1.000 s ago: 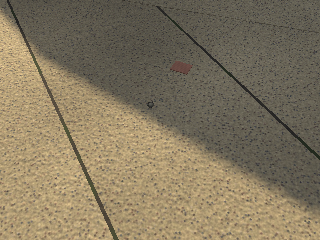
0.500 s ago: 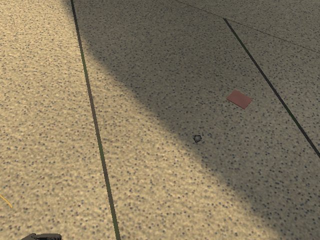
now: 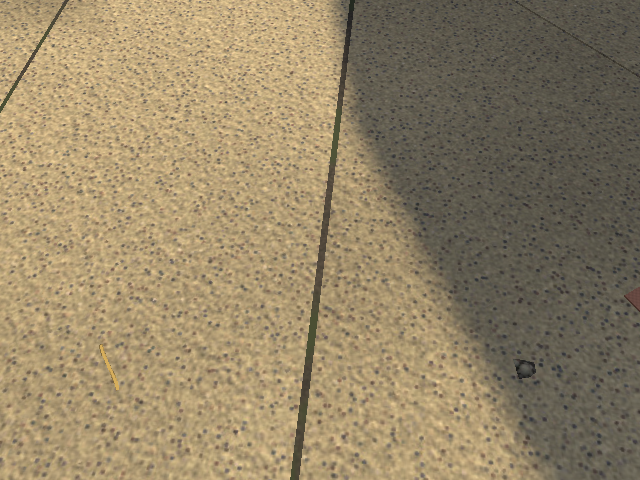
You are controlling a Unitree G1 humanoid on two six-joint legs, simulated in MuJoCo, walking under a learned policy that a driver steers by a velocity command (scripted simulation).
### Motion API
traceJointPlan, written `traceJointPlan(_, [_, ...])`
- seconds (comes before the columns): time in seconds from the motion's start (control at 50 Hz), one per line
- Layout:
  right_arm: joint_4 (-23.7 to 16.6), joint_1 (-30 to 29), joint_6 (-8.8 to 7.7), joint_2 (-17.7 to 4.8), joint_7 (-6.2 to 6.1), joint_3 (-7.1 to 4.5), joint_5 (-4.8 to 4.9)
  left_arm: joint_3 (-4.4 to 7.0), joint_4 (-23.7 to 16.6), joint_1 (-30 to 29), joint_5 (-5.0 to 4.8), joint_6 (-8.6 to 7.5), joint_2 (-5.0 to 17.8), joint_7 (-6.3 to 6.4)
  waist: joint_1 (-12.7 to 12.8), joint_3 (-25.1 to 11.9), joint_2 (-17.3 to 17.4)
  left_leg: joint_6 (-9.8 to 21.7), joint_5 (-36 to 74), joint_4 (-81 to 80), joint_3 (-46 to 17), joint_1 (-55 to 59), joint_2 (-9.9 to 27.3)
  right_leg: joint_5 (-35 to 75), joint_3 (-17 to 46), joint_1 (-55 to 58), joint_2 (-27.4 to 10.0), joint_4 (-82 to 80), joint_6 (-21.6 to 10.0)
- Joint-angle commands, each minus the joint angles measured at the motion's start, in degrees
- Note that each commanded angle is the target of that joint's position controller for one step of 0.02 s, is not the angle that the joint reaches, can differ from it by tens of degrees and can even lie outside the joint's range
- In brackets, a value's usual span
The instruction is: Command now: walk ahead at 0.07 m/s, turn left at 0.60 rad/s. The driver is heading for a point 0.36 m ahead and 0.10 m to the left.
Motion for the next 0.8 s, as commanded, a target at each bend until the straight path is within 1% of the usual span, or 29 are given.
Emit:
traceJointPlan(0.02, [-4.07, 1.79, -0.24, -3.78, 0.75, -0.89, -0.01, 2.92, -3.74, -3.74, -0.49, -0.04, 10.64, 0.13, -0.52, -11.03, -8.82, 1.02, 3.16, -5.48, 0.87, 6.80, 1.33, 9.70, 8.83, 6.22, -16.21, -8.49, -12.25])
traceJointPlan(0.08, [-5.10, 0.15, 0.00, -4.51, 1.59, -1.16, -0.02, 3.34, -2.67, -2.88, -1.20, 0.43, 11.89, -0.35, -0.04, -9.92, -9.12, 2.64, 2.80, -12.22, 2.50, 9.09, 0.77, 7.37, 7.78, 7.92, -17.31, -7.13, -11.04])
traceJointPlan(0.1, [-5.03, 0.54, 0.04, -4.51, 1.89, -1.29, 0.06, 3.57, -2.25, -2.38, -1.73, 0.57, 12.51, -0.52, -0.31, -10.30, -8.75, 3.64, 3.15, -15.45, 3.32, 10.87, 0.35, 2.46, 7.49, 8.08, -17.57, -6.81, -10.13])
traceJointPlan(0.12, [-4.44, 1.92, -0.01, -4.38, 2.17, -1.45, 0.14, 3.71, -1.86, -2.59, -2.41, 0.70, 12.89, -0.67, -1.38, -10.19, -8.25, 5.01, 5.28, -20.17, 4.62, 14.22, -0.42, -4.90, 6.67, 6.53, -17.10, -5.99, -8.71])
traceJointPlan(0.14, [-3.22, 4.09, -0.12, -4.77, 2.25, -1.87, 0.13, 3.53, -1.31, -2.19, -2.81, 0.79, 12.03, -0.75, -2.27, -10.04, -7.55, 6.55, 6.02, -23.89, 5.71, 19.11, -1.89, -12.55, 5.29, 3.15, -15.80, -4.11, -6.86])
traceJointPlan(0.16, [-1.28, 8.57, -0.28, -6.11, 1.95, -2.75, 0.38, 2.89, -0.70, -1.47, -2.63, 0.85, 9.53, -0.91, -3.61, -10.23, -4.96, 8.69, 4.10, -26.94, 4.22, 25.99, -2.59, -20.27, 2.64, -2.27, -13.27, 1.53, -4.06])
traceJointPlan(0.18, [-0.10, 14.10, -0.65, -10.49, 1.16, -4.07, 0.66, 1.58, -1.52, -2.91, -1.39, 0.78, 5.05, -1.52, -5.04, -8.56, 8.45, 13.98, -1.22, -35.54, -13.03, 32.55, 8.16, -26.19, -4.24, -14.49, -6.62, 21.24, 1.00])
traceJointPlan(0.2, [-1.62, 14.15, -2.24, -17.05, 1.50, -4.91, -0.20, 1.80, -5.68, -7.37, -0.77, -0.27, 5.53, -1.39, -5.62, -5.55, 16.12, 24.45, -13.70, -43.11, -38.72, 32.06, 17.95, -31.03, 2.42, -31.80, 2.32, 33.14, 3.09])
traceJointPlan(0.22, [-2.32, 11.24, -4.08, -12.66, 1.77, -3.69, -1.22, 2.99, -5.93, -10.14, -1.80, -1.57, 9.67, -1.64, -5.99, -3.99, 9.86, 24.22, -17.56, -46.55, -37.75, 30.50, 17.53, -26.04, 9.91, -33.69, -0.52, 37.70, 1.69])
traceJointPlan(0.24, [-2.34, 8.16, -5.24, -10.37, 1.55, -2.76, -1.11, 3.69, -5.41, -8.35, -2.57, -2.36, 11.24, -2.03, -3.36, -2.71, 9.57, 21.46, -16.76, -46.60, -33.11, 29.16, 15.75, -19.26, 10.88, -33.25, -1.80, 36.58, 0.54])
traceJointPlan(0.26, [-2.74, 6.31, -5.74, -8.58, 1.29, -2.20, -0.50, 3.89, -3.51, -6.26, -1.94, -2.81, 11.09, -2.00, -2.18, -3.18, 7.50, 19.12, -12.41, -45.67, -28.67, 29.26, 13.47, -14.48, 10.73, -31.42, -2.94, 35.20, 0.88])
traceJointPlan(0.28, [-2.54, 5.49, -5.71, -7.62, 0.97, -1.74, -0.10, 3.90, -2.87, -5.89, -0.93, -3.23, 10.86, -1.95, -1.85, -3.37, 6.97, 17.76, -7.75, -45.50, -25.49, 29.06, 11.74, -10.35, 10.55, -29.90, -3.04, 32.49, 1.70])
traceJointPlan(0.3, [-2.49, 6.09, -5.85, -6.94, 0.64, -1.29, -0.45, 3.75, -2.30, -6.07, -0.52, -3.56, 9.89, -2.13, -1.73, -3.93, 6.22, 16.81, -3.49, -45.74, -22.79, 28.20, 9.83, -6.36, 9.88, -27.13, -2.42, 31.49, 2.19])
traceJointPlan(0.34, [-2.20, 7.58, -6.30, -7.48, 0.18, -1.48, -0.74, 3.32, -2.03, -6.51, -0.83, -4.10, 8.38, -2.46, -1.89, -4.63, 5.54, 16.49, 3.94, -45.46, -19.36, 27.89, 8.24, -0.45, 9.21, -24.37, -1.06, 26.49, 3.40])
traceJointPlan(0.4, [-1.15, 9.76, -6.44, -8.50, -0.21, -1.94, -0.25, 2.55, -2.49, -9.38, -1.13, -4.38, 6.73, -2.75, -3.15, -3.71, 5.90, 15.81, 7.37, -44.87, -16.54, 25.74, 6.55, 3.84, 9.19, -19.94, 0.58, 16.73, 4.75])
traceJointPlan(0.46, [0.16, 11.87, -6.15, -9.38, -0.23, -2.39, 0.43, 1.99, -3.71, -12.61, -1.63, -4.66, 6.32, -3.20, -4.67, -2.10, 6.55, 16.08, 7.25, -43.81, -17.38, 23.90, 6.65, 4.03, 9.74, -16.89, 1.31, 10.35, 5.42])
traceJointPlan(0.5, [0.82, 12.55, -5.88, -9.37, -0.12, -2.47, 0.76, 1.84, -4.37, -13.53, -1.86, -5.06, 6.68, -3.51, -5.03, -1.54, 6.29, 16.10, 6.82, -42.45, -19.12, 23.12, 7.10, 3.10, 10.04, -14.49, 1.48, 7.53, 5.13])
traceJointPlan(0.56, [1.26, 11.33, -5.13, -8.91, -0.22, -2.41, 0.20, 2.42, -3.67, -9.95, -1.17, -5.71, 8.61, -3.64, -3.53, -2.98, 8.46, 14.18, 20.62, -36.56, -20.03, 24.87, 7.23, 2.16, 9.00, -8.43, 2.28, 4.90, 3.44])
traceJointPlan(0.58, [1.22, 10.66, -4.81, -8.13, -0.34, -2.19, 0.24, 2.69, -2.91, -7.27, -0.78, -5.96, 9.04, -3.55, -2.25, -4.36, 8.77, 13.08, 25.07, -33.50, -19.87, 25.55, 6.53, 3.44, 8.10, -4.97, 2.65, 3.11, 2.29])
traceJointPlan(0.6, [1.03, 10.02, -4.69, -6.72, -0.43, -1.71, 0.32, 3.02, -2.01, -3.99, -0.07, -6.20, 9.53, -3.27, -0.39, -6.53, 7.97, 11.38, 30.82, -28.83, -18.50, 25.35, 4.16, 7.24, 7.19, 0.89, 2.67, -0.15, 0.80])
traceJointPlan(0.62, [0.34, 9.77, -4.84, -4.25, -0.45, -0.86, -0.27, 3.43, -1.84, 0.33, 0.84, -6.48, 11.60, -2.98, 1.52, -12.08, 5.30, 8.84, 30.14, -20.16, -16.27, 22.41, 0.97, 15.61, 11.38, 11.21, -2.91, 0.71, -2.04])
traceJointPlan(0.64, [-0.74, 13.82, -5.03, -1.58, -0.68, 0.20, -1.27, 4.43, -1.24, 6.88, 1.83, -6.13, 16.50, -2.67, 1.50, -21.37, -8.20, 4.74, 10.31, -2.98, -11.63, 8.75, -5.34, 31.19, 25.26, 30.04, -15.01, 5.15, -9.14])
traceJointPlan(0.66, [-0.28, 18.88, -5.25, -2.57, -0.85, 0.16, -0.43, 4.37, 1.02, 9.71, 0.28, -4.95, 15.38, -3.08, 0.23, -24.79, -21.41, 2.14, -17.35, 11.31, -9.75, -1.76, -9.72, 29.99, 41.80, 34.57, -23.23, 0.23, -16.72])
traceJointPlan(0.68, [1.53, 17.64, -4.98, -7.52, -0.82, -1.19, 0.39, 3.12, 0.26, 7.52, -1.34, -4.43, 11.26, -3.15, 0.66, -18.81, -12.37, 1.43, -15.62, 17.54, -11.84, -4.76, -6.58, 21.59, 38.58, 28.38, -21.87, -1.58, -15.54])
traceJointPlan(0.7, [1.24, 12.66, -4.47, -8.46, -0.80, -1.48, 0.56, 2.28, -0.42, 4.60, -1.07, -3.94, 8.92, -2.93, 0.95, -14.28, -8.04, 1.27, -12.50, 18.39, -9.93, -5.66, -4.92, 19.77, 30.97, 23.07, -19.07, -1.58, -13.38])
traceJointPlan(0.72, [1.08, 9.85, -3.86, -7.51, -0.91, -1.27, 0.02, 1.34, -0.41, 1.74, -0.64, -3.70, 6.90, -2.93, 0.21, -10.77, -5.62, 0.92, -10.29, 15.18, -8.82, -4.34, -3.39, 22.18, 25.41, 16.96, -16.24, -2.65, -12.27])
traceJointPlan(0.74, [0.67, 8.65, -3.30, -6.36, -1.04, -1.15, -0.67, 0.57, -0.20, -0.77, -0.36, -3.65, 5.12, -2.80, -1.31, -9.32, -5.45, 0.84, -7.80, 10.13, -8.53, -1.16, -1.14, 22.81, 22.02, 12.04, -14.50, -3.58, -11.33])
traceJointPlan(0.76, [0.89, 9.19, -2.89, -4.25, -0.95, -0.58, -0.76, 0.39, 0.41, -2.16, 0.00, -3.56, 5.18, -2.75, -2.55, -8.51, -6.97, 0.59, -6.01, 4.68, -6.93, 3.79, -0.43, 24.24, 18.62, 7.62, -12.28, -4.76, -10.63])
traceJointPlan(0.8, [0.80, 8.72, -2.81, -1.56, -0.98, 0.41, -1.00, 0.56, 1.40, -3.46, 0.21, -3.44, 6.27, -2.48, -2.94, -8.92, -9.47, -0.07, -3.97, -5.29, -3.73, 9.52, -0.50, 30.63, 14.71, 4.83, -10.60, -5.25, -11.27])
